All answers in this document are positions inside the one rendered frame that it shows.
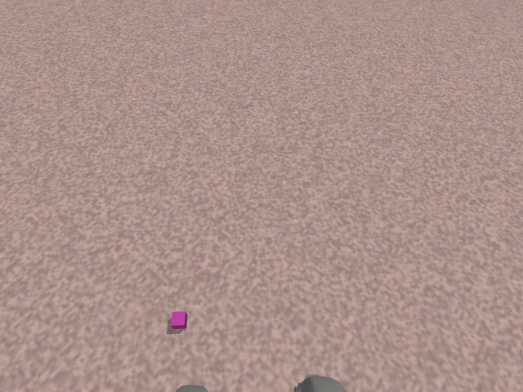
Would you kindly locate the cube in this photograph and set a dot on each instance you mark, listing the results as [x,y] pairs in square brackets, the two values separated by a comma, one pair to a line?
[179,320]

